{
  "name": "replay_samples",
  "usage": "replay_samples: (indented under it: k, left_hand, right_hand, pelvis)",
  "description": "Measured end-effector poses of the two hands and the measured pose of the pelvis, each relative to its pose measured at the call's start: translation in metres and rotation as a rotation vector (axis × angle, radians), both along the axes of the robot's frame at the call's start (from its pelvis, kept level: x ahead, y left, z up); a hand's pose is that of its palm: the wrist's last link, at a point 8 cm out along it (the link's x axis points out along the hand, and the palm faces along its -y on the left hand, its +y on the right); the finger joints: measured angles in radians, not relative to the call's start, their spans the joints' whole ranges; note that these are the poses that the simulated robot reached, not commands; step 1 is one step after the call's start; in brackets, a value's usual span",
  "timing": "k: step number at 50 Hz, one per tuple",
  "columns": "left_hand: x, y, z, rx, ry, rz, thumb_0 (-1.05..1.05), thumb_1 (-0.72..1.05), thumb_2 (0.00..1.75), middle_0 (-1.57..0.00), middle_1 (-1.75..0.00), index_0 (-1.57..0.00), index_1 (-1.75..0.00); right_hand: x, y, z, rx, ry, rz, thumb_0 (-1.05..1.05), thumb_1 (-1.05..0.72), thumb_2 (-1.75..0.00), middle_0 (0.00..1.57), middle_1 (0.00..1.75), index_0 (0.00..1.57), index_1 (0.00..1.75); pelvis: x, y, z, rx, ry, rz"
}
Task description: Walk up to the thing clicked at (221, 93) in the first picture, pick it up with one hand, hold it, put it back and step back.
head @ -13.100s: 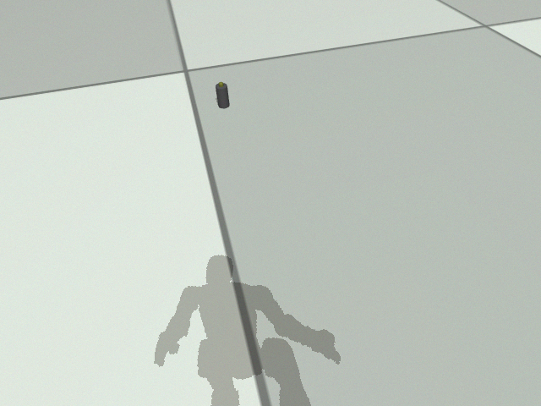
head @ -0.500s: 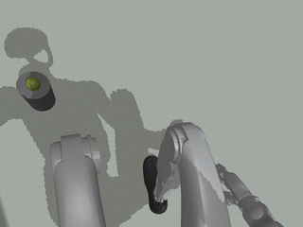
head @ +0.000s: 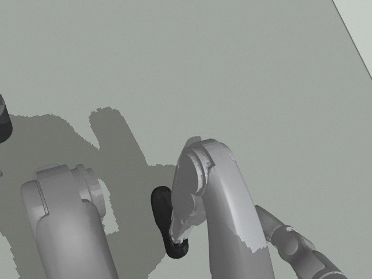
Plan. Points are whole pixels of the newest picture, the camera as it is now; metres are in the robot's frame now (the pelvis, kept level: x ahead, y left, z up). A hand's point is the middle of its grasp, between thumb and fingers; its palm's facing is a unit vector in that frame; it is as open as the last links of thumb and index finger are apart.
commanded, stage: close in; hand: left
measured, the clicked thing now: out of the picture +0.46 +0.28 -0.20
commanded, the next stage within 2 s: rest palm in 0.28 s
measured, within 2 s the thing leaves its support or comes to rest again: leaves its support in 1.40 s
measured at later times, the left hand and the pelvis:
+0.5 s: hand out of the picture +0.42 +0.27 -0.18, palm faces +0.29 -0.96 +0.01, open 17.0 cm; pelvis +0.00 +0.01 +0.00, yaw -2 degrees
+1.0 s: hand out of the picture +0.44 +0.27 -0.18, palm faces +0.33 -0.94 -0.02, open 10.3 cm; pelvis +0.00 +0.01 +0.00, yaw -3 degrees
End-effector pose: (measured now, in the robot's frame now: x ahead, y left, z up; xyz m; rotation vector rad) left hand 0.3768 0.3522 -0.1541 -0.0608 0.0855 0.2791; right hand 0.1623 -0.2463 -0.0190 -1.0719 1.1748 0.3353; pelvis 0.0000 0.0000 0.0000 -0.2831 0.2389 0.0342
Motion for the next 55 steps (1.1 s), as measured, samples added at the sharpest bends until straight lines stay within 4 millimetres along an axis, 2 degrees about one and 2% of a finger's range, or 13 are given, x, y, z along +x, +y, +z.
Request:
replay_samples:
  k: [8,17,28,43,47,55]
  left_hand:
    - [-0.001,-0.013,-0.008,0.033,0.011,-0.053,-0.02,-0.58,0.02,-0.06,-0.08,-0.06,-0.07]
    - [0.007,-0.034,-0.017,0.006,-0.017,-0.009,-0.02,-0.57,0.05,-0.05,-0.08,-0.06,-0.07]
    - [0.009,-0.036,-0.029,0.049,0.002,0.027,-0.01,-0.41,0.16,-0.10,-0.12,-0.09,-0.12]
    - [0.025,-0.039,-0.026,0.068,-0.014,0.047,-0.01,0.10,0.49,-0.44,-0.45,-0.44,-0.45]
    - [0.026,-0.038,-0.026,0.072,-0.008,0.050,-0.02,0.07,0.52,-0.45,-0.55,-0.53,-0.55]
    - [0.029,-0.038,-0.027,0.067,-0.009,0.062,-0.04,-0.08,0.62,-0.58,-0.78,-0.64,-0.78]
  right_hand:
    - [-0.009,0.002,0.004,-0.036,0.049,0.015,0.00,-0.94,-0.90,0.21,0.30,0.21,0.30]
    - [-0.007,0.006,0.008,-0.068,0.064,0.047,0.00,-0.93,-0.90,0.21,0.30,0.21,0.30]
    - [-0.006,0.009,0.001,-0.079,0.114,0.056,0.00,-0.91,-0.90,0.20,0.30,0.21,0.30]
    - [-0.008,0.008,0.003,-0.094,0.125,0.045,0.00,-0.89,-0.89,0.20,0.30,0.21,0.30]
    - [-0.011,0.007,0.003,-0.098,0.135,0.035,0.00,-0.88,-0.89,0.20,0.30,0.21,0.30]
    - [-0.019,0.006,0.006,-0.108,0.154,0.021,0.00,-0.88,-0.89,0.20,0.30,0.21,0.30]
  pelvis:
    - [-0.003,0.005,0.000,-0.018,-0.015,-0.002]
    - [-0.003,0.005,-0.001,-0.033,-0.035,-0.011]
    - [-0.001,0.007,-0.002,-0.044,-0.032,-0.020]
    - [0.000,0.006,-0.001,-0.051,-0.029,-0.031]
    - [-0.001,0.006,0.001,-0.053,-0.026,-0.034]
    - [-0.001,0.007,0.002,-0.054,-0.024,-0.035]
